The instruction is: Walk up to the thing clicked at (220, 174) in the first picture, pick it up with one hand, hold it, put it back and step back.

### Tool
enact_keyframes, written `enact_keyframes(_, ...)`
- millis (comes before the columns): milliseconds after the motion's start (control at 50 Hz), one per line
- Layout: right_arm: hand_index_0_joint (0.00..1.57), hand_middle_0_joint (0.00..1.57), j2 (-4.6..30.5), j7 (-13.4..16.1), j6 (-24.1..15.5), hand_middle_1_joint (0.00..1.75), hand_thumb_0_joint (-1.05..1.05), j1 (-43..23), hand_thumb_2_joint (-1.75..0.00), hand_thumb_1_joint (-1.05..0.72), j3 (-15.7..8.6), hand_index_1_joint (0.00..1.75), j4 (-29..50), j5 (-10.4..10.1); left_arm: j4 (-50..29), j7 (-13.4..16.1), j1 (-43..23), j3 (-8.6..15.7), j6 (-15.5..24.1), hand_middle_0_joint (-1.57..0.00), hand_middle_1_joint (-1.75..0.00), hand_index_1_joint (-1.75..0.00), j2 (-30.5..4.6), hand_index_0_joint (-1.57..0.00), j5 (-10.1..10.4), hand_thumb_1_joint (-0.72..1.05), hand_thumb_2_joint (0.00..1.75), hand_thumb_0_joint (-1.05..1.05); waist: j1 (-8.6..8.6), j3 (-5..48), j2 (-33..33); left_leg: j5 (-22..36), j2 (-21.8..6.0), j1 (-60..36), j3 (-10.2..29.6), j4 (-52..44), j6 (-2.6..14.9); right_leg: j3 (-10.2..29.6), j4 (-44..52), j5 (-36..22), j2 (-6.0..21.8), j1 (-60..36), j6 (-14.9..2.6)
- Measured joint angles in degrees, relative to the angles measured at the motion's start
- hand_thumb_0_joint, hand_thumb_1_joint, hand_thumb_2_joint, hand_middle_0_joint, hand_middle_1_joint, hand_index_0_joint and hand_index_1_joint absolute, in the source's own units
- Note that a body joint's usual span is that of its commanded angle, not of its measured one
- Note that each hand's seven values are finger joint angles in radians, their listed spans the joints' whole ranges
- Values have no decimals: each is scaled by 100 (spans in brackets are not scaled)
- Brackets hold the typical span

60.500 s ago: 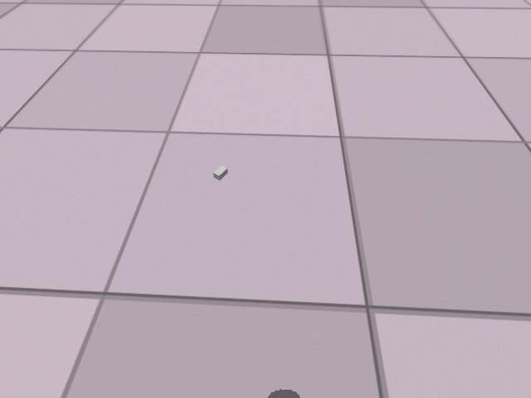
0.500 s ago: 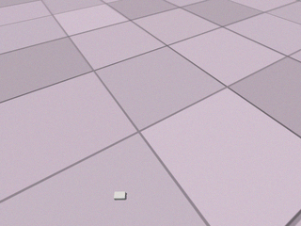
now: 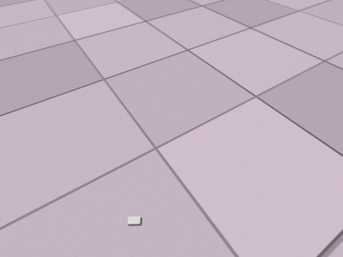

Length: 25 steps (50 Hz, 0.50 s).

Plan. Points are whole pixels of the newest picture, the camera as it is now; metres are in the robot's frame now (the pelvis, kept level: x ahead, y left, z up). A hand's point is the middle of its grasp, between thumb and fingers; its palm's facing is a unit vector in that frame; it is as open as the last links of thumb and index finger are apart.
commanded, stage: stand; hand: left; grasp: from above
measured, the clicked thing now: (134, 221) +0.46 +0.24 -0.76
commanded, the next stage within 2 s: step back in 1.30 s
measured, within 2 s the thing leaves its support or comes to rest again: neither
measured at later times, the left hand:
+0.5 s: hand out of the picture +0.08 +0.24 -0.16, palm faces +0.01 -0.94 -0.33, open 7.4 cm
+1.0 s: hand out of the picture +0.10 +0.24 -0.15, palm faces +0.00 -0.94 -0.34, open 7.4 cm
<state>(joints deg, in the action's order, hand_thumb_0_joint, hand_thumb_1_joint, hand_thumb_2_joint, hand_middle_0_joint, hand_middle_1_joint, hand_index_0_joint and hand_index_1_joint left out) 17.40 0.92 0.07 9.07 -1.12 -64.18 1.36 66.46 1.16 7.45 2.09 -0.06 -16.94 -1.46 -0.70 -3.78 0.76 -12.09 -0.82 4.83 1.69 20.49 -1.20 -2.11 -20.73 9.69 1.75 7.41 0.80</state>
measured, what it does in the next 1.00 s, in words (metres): stands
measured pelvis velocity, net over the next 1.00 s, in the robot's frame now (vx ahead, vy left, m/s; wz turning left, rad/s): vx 0.02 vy -0.01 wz -0.01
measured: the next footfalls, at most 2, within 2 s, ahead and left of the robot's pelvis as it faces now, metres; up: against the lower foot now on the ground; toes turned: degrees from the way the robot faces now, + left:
none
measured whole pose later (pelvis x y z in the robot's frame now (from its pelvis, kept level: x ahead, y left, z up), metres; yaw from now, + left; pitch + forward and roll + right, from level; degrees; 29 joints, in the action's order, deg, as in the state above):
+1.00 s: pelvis +0.02 -0.01 +0.00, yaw -1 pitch -2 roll +0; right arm 19.0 0.5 -0.5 6.5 -0.2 -65.1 0.9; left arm 66.3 0.4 4.9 1.3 0.5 -18.0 -0.7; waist -0.2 -3.1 0.9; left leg -11.9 -1.7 3.3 1.0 17.4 -1.9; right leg -1.5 -19.3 10.0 0.9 6.9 0.2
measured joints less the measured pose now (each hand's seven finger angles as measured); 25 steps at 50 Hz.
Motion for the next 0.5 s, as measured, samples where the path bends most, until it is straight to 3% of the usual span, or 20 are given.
enact_keyframes(500,20,20,87,-14,-45,30,1,-175,-90,-90,84,30,-67,-36,37,-45,-195,-45,41,-21,-30,-30,-36,-21,57,91,90,0,37,33,19,-15,-49,-73,-23,-171,-36,15,99,42,-48,-28,-30)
